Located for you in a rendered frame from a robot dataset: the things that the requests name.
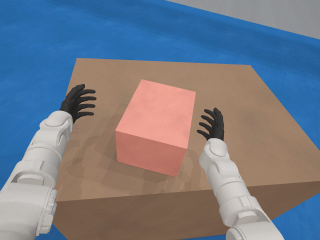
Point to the robot left upper arm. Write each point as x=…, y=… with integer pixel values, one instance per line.
x=26, y=211

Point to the robot right upper arm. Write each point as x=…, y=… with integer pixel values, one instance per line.
x=262, y=230

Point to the left robot forearm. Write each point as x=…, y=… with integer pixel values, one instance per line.
x=42, y=159

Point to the pedestal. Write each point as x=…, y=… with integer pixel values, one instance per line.
x=99, y=198

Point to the right robot hand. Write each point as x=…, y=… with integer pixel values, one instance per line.
x=217, y=129

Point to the right robot forearm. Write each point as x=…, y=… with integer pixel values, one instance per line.
x=236, y=204

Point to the left robot hand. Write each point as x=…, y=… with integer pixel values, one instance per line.
x=72, y=101

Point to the carton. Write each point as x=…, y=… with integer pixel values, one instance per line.
x=153, y=133

